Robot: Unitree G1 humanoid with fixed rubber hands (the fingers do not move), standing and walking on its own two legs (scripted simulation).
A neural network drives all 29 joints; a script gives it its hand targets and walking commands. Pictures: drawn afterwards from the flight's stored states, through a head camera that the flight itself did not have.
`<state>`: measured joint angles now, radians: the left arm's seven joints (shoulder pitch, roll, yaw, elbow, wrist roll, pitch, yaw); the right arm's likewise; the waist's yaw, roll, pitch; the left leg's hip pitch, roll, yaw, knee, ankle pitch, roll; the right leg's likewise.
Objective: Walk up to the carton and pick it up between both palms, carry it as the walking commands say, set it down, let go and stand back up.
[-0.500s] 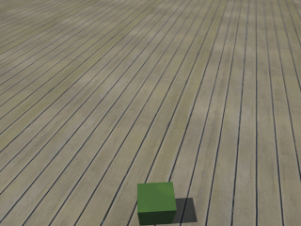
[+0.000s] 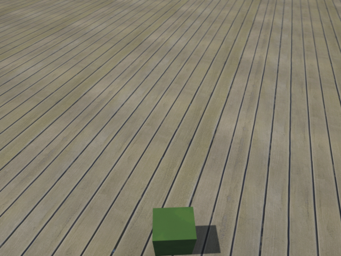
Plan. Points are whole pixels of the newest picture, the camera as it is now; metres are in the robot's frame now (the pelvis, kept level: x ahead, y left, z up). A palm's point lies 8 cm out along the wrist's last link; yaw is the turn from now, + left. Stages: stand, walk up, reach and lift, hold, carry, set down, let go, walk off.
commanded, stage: reach and lift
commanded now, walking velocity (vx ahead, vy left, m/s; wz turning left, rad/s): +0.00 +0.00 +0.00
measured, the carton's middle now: (173, 232) +0.39 -0.01 -0.64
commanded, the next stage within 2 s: none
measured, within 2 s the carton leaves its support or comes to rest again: neither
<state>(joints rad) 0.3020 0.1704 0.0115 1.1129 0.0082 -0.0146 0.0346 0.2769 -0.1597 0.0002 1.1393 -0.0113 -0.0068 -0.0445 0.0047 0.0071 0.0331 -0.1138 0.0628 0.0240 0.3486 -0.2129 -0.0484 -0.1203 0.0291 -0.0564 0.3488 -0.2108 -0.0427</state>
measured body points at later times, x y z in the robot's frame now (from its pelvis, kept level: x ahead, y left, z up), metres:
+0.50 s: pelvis -0.04 +0.03 -0.05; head +0.09 +0.03 +0.38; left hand +0.14 +0.23 -0.18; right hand +0.15 -0.20 -0.18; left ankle -0.02 +0.15 -0.75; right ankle -0.01 -0.09 -0.75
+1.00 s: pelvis -0.11 +0.03 -0.10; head +0.08 +0.03 +0.31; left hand +0.26 +0.21 -0.20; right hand +0.28 -0.18 -0.20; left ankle -0.02 +0.15 -0.75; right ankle -0.01 -0.09 -0.75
